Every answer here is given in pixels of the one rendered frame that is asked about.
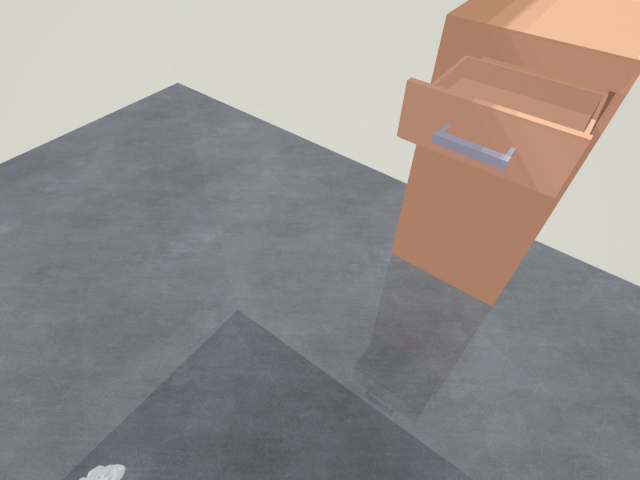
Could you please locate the handle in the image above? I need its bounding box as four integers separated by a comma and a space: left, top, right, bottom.
431, 124, 515, 170

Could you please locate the cabinet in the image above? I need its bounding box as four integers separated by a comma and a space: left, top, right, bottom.
391, 0, 640, 306

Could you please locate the drawer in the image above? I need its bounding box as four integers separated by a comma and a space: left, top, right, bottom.
397, 55, 608, 198

